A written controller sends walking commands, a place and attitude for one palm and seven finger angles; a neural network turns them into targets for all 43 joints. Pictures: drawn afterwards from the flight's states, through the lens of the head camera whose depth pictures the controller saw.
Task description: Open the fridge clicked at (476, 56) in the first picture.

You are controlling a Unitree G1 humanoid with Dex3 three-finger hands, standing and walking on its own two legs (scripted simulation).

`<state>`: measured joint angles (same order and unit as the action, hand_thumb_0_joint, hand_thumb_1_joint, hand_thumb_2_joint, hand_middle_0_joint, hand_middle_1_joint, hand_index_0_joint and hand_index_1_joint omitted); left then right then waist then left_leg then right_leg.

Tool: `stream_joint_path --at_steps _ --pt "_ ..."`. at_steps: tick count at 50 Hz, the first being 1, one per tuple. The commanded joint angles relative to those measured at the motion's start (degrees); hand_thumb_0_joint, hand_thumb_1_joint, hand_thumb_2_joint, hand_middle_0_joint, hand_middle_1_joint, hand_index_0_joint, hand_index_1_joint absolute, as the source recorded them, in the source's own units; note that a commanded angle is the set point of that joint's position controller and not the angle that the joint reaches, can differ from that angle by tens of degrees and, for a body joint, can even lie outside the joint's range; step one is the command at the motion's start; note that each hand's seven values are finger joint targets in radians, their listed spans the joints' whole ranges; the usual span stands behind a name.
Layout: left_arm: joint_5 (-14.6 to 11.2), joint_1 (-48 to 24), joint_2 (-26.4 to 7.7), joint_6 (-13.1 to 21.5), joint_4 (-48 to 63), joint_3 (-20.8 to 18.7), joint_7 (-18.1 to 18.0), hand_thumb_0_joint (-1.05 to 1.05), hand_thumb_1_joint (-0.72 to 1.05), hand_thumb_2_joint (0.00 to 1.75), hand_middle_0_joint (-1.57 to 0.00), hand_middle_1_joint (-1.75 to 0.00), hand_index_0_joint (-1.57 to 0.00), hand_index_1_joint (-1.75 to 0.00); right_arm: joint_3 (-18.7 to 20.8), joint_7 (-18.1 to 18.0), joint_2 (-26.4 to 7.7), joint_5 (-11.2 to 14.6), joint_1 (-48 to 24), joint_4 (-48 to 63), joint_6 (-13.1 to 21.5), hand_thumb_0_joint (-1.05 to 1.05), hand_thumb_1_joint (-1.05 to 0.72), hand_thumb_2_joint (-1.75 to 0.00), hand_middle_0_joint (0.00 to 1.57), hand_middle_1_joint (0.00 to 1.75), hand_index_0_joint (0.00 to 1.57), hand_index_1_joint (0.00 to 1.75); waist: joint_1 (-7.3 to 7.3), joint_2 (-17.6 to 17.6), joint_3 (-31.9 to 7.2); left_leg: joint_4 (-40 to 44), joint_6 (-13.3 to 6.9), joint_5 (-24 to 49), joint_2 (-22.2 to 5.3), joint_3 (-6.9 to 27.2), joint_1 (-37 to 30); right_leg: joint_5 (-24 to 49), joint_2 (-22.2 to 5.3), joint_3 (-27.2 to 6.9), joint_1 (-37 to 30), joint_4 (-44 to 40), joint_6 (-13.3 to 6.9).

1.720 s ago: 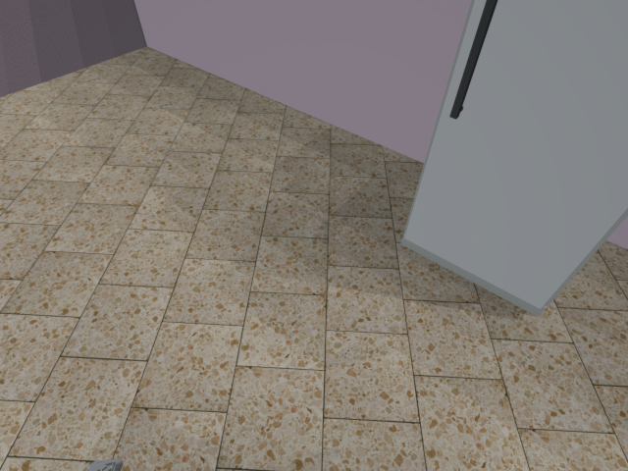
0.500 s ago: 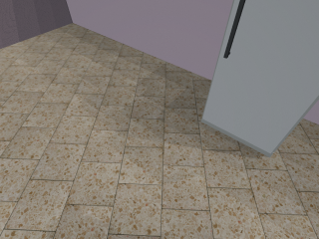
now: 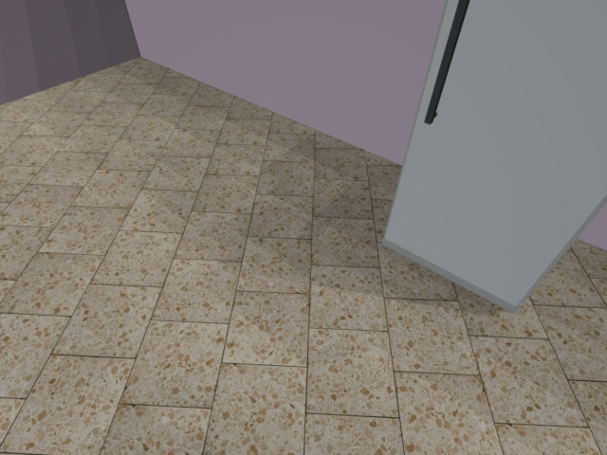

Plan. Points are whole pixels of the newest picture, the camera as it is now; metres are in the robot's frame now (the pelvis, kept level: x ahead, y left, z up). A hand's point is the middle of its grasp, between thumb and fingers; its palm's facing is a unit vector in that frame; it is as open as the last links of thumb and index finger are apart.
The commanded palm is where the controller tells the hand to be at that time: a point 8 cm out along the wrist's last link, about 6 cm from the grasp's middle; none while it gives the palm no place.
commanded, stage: walk to a spot facing it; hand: left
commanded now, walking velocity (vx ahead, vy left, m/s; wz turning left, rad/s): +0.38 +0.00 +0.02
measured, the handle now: (456, 35) +1.06 -0.33 +0.16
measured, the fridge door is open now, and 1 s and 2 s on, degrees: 0 0 0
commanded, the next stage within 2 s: turn to face it in 0.60 s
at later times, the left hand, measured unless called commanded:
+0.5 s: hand (221, 377) +0.29 +0.17 -0.19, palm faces -0.09 -0.97 -0.21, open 7.4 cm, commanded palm none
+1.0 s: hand (223, 361) +0.32 +0.17 -0.19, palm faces +0.01 -0.99 -0.15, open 7.4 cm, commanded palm none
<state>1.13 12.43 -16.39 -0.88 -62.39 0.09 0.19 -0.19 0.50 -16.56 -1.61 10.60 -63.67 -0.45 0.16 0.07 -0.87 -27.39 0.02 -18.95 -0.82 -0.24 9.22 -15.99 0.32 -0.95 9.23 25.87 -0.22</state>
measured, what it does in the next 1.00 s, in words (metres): walks ahead: right foot, then left foot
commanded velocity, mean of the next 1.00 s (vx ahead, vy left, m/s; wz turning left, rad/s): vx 0.22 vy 0.00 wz -0.15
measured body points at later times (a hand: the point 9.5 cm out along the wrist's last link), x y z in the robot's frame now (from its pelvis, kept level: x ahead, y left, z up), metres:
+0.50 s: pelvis +0.17 -0.02 -0.03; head +0.22 -0.02 +0.42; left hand +0.30 +0.22 -0.17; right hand -0.02 -0.19 -0.15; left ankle -0.02 +0.12 -0.73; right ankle +0.28 -0.12 -0.74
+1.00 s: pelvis +0.34 +0.00 -0.01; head +0.36 +0.02 +0.44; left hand +0.32 +0.22 -0.18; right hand +0.45 -0.23 -0.14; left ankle +0.40 +0.10 -0.74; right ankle +0.28 -0.11 -0.68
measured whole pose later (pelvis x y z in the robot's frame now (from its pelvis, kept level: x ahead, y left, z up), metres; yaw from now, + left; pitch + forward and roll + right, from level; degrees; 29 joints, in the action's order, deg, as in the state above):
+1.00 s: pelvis +0.34 +0.00 -0.01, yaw -6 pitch -2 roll -1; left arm 1.1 19.5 -9.3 -1.7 -62.5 -3.3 -0.3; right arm 0.9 -0.8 -7.1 -1.9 6.2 -55.9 2.7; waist 2.7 -1.7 3.2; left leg -34.7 -1.0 -14.4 -7.1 -11.7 18.3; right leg -31.4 -1.9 4.9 20.2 58.1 0.8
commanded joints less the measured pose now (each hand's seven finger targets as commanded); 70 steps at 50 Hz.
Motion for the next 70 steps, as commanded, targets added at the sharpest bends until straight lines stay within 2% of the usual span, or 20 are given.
stream_joint_path --at_steps 1,5,7,8,10,19,22,24,25,26,28,33,42,46,51,59,60,61,64,70 --pt "-0.1 5.6 -8.8 1.4 2.5 -2.9 0.0 0.0 0.9 0.9 -0.2 -0.3 -0.2 -0.3 1.3 -0.5 -4.6 0.3 2.3 3.6 1.7 0.0 -0.9 -0.9 0.2 0.3 0.2 0.3 0.86 -7.3 7.4 -4.3 -1.2 -6.6 -1.3 -0.5 11.3 -18.3 -10.6 -14.5 0.9 -10.3 -6.5" --pt "0.0 5.5 -6.7 2.3 3.0 -3.7 -0.3 0.0 0.9 0.9 -0.2 -0.3 -0.2 -0.3 1.8 -0.7 -2.2 0.7 8.3 2.8 3.1 0.0 -0.9 -0.9 0.2 0.3 0.2 0.3 -1.99 -3.9 7.8 -0.6 -1.6 -3.6 -2.7 -2.5 2.9 -7.5 -10.1 -10.6 6.5 -3.9 -7.1" --pt "-0.2 0.2 -0.5 2.6 5.5 -2.8 0.0 0.0 0.9 0.9 -0.2 -0.3 -0.2 -0.3 3.5 -1.4 -7.4 -0.1 23.1 -2.2 4.3 0.0 -0.9 -0.9 0.2 0.3 0.2 0.3 -7.62 18.4 7.1 12.3 -8.0 10.0 -16.6 20.1 -14.1 -5.9 1.6 5.9 24.6 27.0 -1.4" --pt "0.1 -4.5 -0.9 3.5 8.1 -2.5 -0.5 0.0 0.9 0.9 -0.2 -0.3 -0.2 -0.3 3.0 -2.3 -6.0 -0.2 27.3 -3.8 4.3 0.0 -0.9 -0.9 0.2 0.3 0.2 0.3 -8.13 15.9 10.9 13.4 -11.3 25.3 -21.4 26.3 -18.3 -15.7 0.4 2.7 35.0 35.4 -1.3" --pt "0.0 -5.7 -0.1 3.9 7.6 -3.1 0.1 0.0 0.9 0.9 -0.2 -0.3 -0.2 -0.3 2.5 -2.7 -2.8 0.0 24.9 -2.7 4.7 0.0 -0.9 -0.9 0.2 0.3 0.2 0.3 -6.06 4.8 11.3 11.1 -13.7 32.3 -22.0 20.2 -18.1 -12.4 -4.9 0.5 37.0 39.9 -1.5" --pt "-0.3 -8.5 5.2 2.6 8.7 -2.8 1.9 0.0 0.9 0.9 -0.2 -0.3 -0.2 -0.3 2.4 -3.1 0.5 0.3 22.2 -4.0 5.7 0.0 -0.9 -0.9 0.2 0.3 0.2 0.3 -1.89 7.7 10.9 16.2 -8.1 35.3 -12.7 -0.1 -6.9 3.4 -2.4 10.1 17.6 15.2 -2.1" --pt "0.1 3.3 2.8 3.1 5.3 -3.9 1.2 0.0 0.9 0.9 -0.2 -0.3 -0.2 -0.3 3.2 -3.1 -1.5 0.8 19.5 -4.0 5.5 0.0 -0.9 -0.9 0.2 0.3 0.2 0.3 4.12 6.8 3.7 1.7 -6.3 49.9 -12.8 -3.5 -8.0 5.7 0.0 10.3 2.9 10.1 -4.4" --pt "0.9 18.9 -4.7 4.5 1.1 -5.9 -0.1 0.0 0.9 0.9 -0.2 -0.3 -0.2 -0.3 3.0 -2.0 1.2 1.5 20.3 -2.8 5.4 0.0 -0.9 -0.9 0.2 0.3 0.2 0.3 10.16 -4.7 -6.6 -26.7 -2.8 26.5 -6.6 -5.4 9.2 5.1 -11.5 -3.3 -22.2 3.0 -8.4" --pt "0.4 21.6 -10.2 4.5 0.4 -7.1 -0.7 0.0 0.9 0.9 -0.2 -0.3 -0.2 -0.3 2.7 -2.0 5.2 2.1 22.9 -1.2 5.5 0.0 -0.9 -0.9 0.2 0.3 0.2 0.3 7.98 -15.1 -12.3 -48.0 -1.3 -12.2 0.5 -4.3 21.0 5.2 -28.4 -29.6 -26.4 -4.8 -15.2" --pt "-0.6 17.2 -9.6 4.1 1.5 -7.0 -0.8 0.0 0.9 0.9 -0.2 -0.3 -0.2 -0.3 3.1 -1.8 4.1 2.0 18.0 -0.4 4.9 0.0 -0.9 -0.9 0.2 0.3 0.2 0.3 8.0 -9.2 -8.4 -53.7 -2.8 -11.4 -2.7 0.8 22.4 -7.8 -28.4 -30.3 -17.3 -10.8 -16.0" --pt "-0.2 6.8 -3.5 4.2 3.7 -5.0 -1.2 0.0 0.9 0.9 -0.2 -0.3 -0.2 -0.3 3.4 -1.2 5.4 0.7 12.4 1.4 3.9 0.0 -0.9 -0.9 0.2 0.3 0.2 0.3 3.28 -3.2 4.3 -52.8 -2.7 -3.3 -7.1 1.9 24.8 -13.7 -24.6 -21.0 1.5 -13.7 -12.2" --pt "0.4 2.1 1.1 5.0 4.1 -3.3 -1.4 0.0 0.9 0.9 -0.2 -0.3 -0.2 -0.3 3.2 -0.5 8.1 0.0 16.5 0.8 0.8 0.0 -0.9 -0.9 0.2 0.3 0.2 0.3 -2.97 -5.4 4.6 -37.3 0.2 2.2 -7.9 -1.6 17.5 0.9 -17.6 1.1 13.0 -15.2 -7.5" --pt "-0.1 6.4 -0.1 3.5 2.8 -3.5 -1.3 0.0 0.9 0.9 -0.2 -0.3 -0.2 -0.3 2.7 -0.8 4.9 0.4 8.6 4.1 3.1 0.0 -0.9 -0.9 0.2 0.3 0.2 0.3 -2.01 -4.8 3.3 -2.4 2.1 13.5 -4.6 -8.3 0.6 19.9 -11.0 2.0 7.5 -2.4 -6.0" --pt "-0.2 6.3 3.0 1.4 5.9 -3.9 -1.2 0.0 0.9 0.9 -0.2 -0.3 -0.2 -0.3 4.3 -2.6 -5.4 -0.3 12.4 4.7 2.9 0.0 -0.9 -0.9 0.2 0.3 0.2 0.3 -4.24 17.6 -1.8 9.1 -9.9 31.4 -28.1 12.2 -7.7 -23.2 -2.0 4.4 20.5 34.9 1.1" --pt "-0.1 6.3 4.0 -0.4 6.7 -5.3 0.2 0.0 0.9 0.9 -0.2 -0.3 -0.2 -0.3 4.4 -2.4 -2.2 0.0 0.5 9.0 2.3 0.0 -0.9 -0.9 0.2 0.3 0.2 0.3 -0.01 9.9 0.5 9.1 -7.0 24.4 -21.9 -4.6 1.0 -11.9 -5.8 4.7 19.1 36.3 2.3" --pt "0.5 8.0 2.9 -0.2 9.8 -6.2 0.5 0.0 0.9 0.9 -0.2 -0.3 -0.2 -0.3 6.7 -1.6 -3.7 0.1 -2.5 11.0 0.4 0.0 -0.9 -0.9 0.2 0.3 0.2 0.3 1.88 6.8 -0.4 -3.2 -2.2 10.0 -20.3 -12.0 6.5 2.1 -2.5 9.2 4.1 8.0 1.4" --pt "0.8 10.2 -0.9 0.4 9.6 -6.8 0.1 0.0 0.9 0.9 -0.2 -0.3 -0.2 -0.3 6.3 -1.3 -1.7 0.3 -2.0 12.0 0.1 0.0 -0.9 -0.9 0.2 0.3 0.2 0.3 3.47 -3.7 -0.2 -14.7 1.5 2.2 -16.0 -15.5 12.8 8.4 -7.5 1.6 -1.5 -0.7 -0.5" --pt "1.1 11.3 -8.3 1.1 9.9 -7.9 -0.8 0.0 0.9 0.9 -0.2 -0.3 -0.2 -0.3 4.9 -0.8 3.0 0.6 -3.4 15.0 -0.1 0.0 -0.9 -0.9 0.2 0.3 0.2 0.3 4.8 -22.6 0.2 -31.1 4.8 -17.2 -6.9 -14.3 27.6 21.2 -22.6 -22.4 -4.9 -8.4 -7.2" --pt "0.3 6.2 -6.8 0.3 11.4 -7.5 -1.7 0.0 0.9 0.9 -0.2 -0.3 -0.2 -0.3 5.1 -1.6 0.0 0.7 -6.1 15.7 -0.9 0.0 -0.9 -0.9 0.2 0.3 0.2 0.3 3.45 -14.4 -0.4 -41.7 3.7 -9.8 -7.1 -0.7 27.6 14.7 -19.9 -19.7 0.2 -8.3 -10.7" --pt "0.3 1.4 -6.6 0.3 12.7 -6.7 -1.2 0.0 0.9 0.9 -0.2 -0.3 -0.2 -0.3 4.4 -1.6 0.1 0.6 -2.4 13.2 -1.0 0.0 -0.9 -0.9 0.2 0.3 0.2 0.3 1.46 -6.8 -2.6 -29.7 4.9 -4.3 -4.8 -2.7 20.0 22.2 -14.2 -12.1 0.4 -5.2 -9.9"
